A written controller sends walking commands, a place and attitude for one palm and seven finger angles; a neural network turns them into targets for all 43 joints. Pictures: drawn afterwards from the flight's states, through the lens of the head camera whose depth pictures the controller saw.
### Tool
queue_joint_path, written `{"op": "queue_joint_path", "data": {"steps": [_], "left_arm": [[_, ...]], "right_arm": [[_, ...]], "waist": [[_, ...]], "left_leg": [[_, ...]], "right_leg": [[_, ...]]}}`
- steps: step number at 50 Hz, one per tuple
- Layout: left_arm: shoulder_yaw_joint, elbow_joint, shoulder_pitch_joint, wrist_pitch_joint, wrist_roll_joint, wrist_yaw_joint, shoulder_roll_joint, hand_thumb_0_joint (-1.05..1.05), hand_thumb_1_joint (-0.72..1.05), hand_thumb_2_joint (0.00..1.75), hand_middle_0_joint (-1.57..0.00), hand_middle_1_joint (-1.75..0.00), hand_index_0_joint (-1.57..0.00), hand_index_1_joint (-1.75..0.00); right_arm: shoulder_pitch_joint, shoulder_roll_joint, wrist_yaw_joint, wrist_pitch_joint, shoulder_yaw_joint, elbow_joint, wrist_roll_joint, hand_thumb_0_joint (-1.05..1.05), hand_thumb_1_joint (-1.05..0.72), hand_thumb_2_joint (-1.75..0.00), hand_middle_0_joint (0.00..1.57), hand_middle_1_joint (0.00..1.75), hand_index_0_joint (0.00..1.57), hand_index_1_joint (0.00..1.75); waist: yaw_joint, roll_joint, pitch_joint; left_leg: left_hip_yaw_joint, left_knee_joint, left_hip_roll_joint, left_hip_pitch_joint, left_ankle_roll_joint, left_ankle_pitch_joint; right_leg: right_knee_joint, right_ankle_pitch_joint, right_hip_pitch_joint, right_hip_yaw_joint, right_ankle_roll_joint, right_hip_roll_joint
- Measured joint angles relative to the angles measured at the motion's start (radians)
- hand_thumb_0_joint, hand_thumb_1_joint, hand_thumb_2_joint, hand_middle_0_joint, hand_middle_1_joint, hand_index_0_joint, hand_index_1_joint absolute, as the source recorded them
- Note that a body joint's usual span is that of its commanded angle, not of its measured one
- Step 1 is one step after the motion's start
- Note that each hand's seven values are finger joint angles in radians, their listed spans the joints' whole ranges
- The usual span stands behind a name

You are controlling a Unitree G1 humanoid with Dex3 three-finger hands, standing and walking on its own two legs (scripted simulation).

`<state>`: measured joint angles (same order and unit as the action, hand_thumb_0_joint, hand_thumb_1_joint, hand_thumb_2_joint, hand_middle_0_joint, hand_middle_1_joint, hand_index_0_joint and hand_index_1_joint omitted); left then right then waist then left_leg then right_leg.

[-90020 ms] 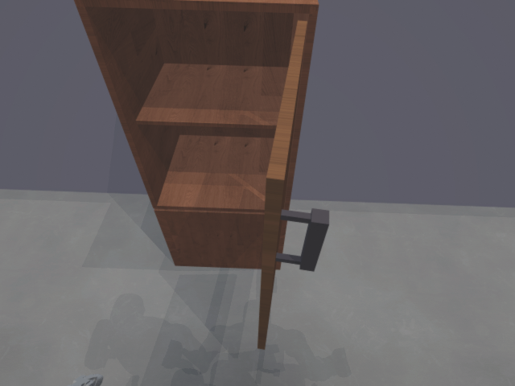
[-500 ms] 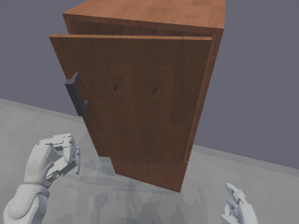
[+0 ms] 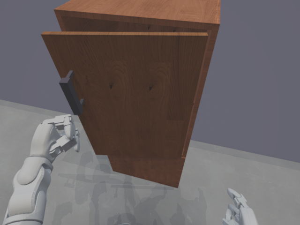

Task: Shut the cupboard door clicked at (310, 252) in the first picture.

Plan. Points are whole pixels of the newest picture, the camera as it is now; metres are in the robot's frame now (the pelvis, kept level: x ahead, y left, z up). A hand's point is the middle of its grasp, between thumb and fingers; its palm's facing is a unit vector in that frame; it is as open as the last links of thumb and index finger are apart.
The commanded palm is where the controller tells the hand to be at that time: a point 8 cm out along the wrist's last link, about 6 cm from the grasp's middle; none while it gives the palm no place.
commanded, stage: bring the fist close to the handle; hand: left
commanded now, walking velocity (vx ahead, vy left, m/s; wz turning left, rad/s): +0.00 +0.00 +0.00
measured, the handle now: (74, 93) +0.46 +0.27 +0.11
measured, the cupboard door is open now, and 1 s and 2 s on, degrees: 13 13 0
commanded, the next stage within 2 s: push the door shut along its arc in 0.94 s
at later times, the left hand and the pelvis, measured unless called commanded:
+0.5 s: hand (69, 116) +0.35 +0.24 +0.12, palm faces +0.05 -1.00 -0.02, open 3.1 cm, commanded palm +0.34 +0.29 +0.12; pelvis +0.00 +0.01 +0.00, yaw +0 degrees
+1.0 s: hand (70, 114) +0.36 +0.25 +0.12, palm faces +0.05 -1.00 -0.02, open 3.1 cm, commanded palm +0.34 +0.29 +0.12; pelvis +0.01 +0.01 +0.00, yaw -1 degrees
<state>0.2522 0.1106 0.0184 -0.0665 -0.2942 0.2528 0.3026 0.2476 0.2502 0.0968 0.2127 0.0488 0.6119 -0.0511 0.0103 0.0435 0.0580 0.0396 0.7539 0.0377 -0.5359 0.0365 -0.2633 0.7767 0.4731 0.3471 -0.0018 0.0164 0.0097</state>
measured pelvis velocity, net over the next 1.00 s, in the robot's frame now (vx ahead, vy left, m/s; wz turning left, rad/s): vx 0.01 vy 0.01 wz -0.02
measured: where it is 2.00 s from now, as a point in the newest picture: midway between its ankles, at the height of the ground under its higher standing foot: outside the picture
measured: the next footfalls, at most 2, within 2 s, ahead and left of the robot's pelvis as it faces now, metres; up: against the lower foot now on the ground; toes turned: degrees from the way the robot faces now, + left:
none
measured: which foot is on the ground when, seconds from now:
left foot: down 0.00-1.00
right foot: down 0.00-1.00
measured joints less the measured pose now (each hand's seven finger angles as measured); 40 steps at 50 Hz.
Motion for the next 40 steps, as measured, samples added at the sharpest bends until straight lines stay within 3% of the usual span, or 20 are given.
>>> {"op": "queue_joint_path", "data": {"steps": [6,12,21,29,40], "left_arm": [[0.047,0.077,-0.071,-0.032,-0.004,0.016,0.025,0.01,0.90,0.89,-1.30,-1.50,-1.30,-1.50],[0.047,0.162,-0.126,-0.007,-0.005,0.049,0.038,0.01,0.90,0.90,-1.30,-1.50,-1.30,-1.50],[0.069,0.252,-0.244,-0.046,0.023,0.039,0.051,0.01,0.90,0.90,-1.30,-1.50,-1.30,-1.50],[0.084,0.404,-0.358,-0.015,0.031,0.060,0.093,0.01,0.90,0.90,-1.30,-1.50,-1.30,-1.50],[0.087,0.361,-0.309,-0.056,0.028,0.058,0.062,0.01,0.90,0.90,-1.30,-1.50,-1.30,-1.50]], "right_arm": [[0.013,0.009,-0.004,-0.010,-0.008,0.012,-0.002,0.01,-0.90,-0.90,0.20,0.30,0.21,0.30],[0.018,0.022,0.001,-0.020,-0.016,0.011,-0.009,0.01,-0.90,-0.90,0.20,0.30,0.20,0.30],[0.001,0.011,0.002,-0.031,-0.010,0.018,0.001,0.01,-0.90,-0.90,0.20,0.30,0.21,0.30],[0.014,0.012,0.001,-0.060,-0.006,0.016,-0.003,0.01,-0.90,-0.90,0.20,0.30,0.21,0.30],[0.050,0.017,-0.014,-0.084,-0.020,0.007,-0.002,0.01,-0.90,-0.90,0.20,0.30,0.21,0.30]], "waist": [[-0.004,-0.005,0.005],[-0.004,-0.002,0.002],[-0.014,-0.017,-0.004],[-0.024,-0.010,0.005],[-0.032,-0.010,0.016]], "left_leg": [[-0.004,-0.002,0.003,-0.002,-0.001,-0.002],[-0.004,-0.001,0.001,-0.012,-0.007,-0.001],[-0.005,0.010,0.001,-0.039,-0.010,-0.003],[-0.006,0.016,0.002,-0.062,-0.014,-0.005],[-0.020,0.024,0.004,-0.062,-0.021,-0.019]], "right_leg": [[-0.009,-0.004,0.002,0.004,0.002,-0.003],[-0.016,-0.009,0.007,0.004,0.006,-0.001],[-0.009,-0.009,0.032,0.006,0.009,-0.001],[-0.012,-0.013,0.051,0.007,0.014,-0.001],[-0.014,-0.009,0.052,0.021,0.020,0.000]]}}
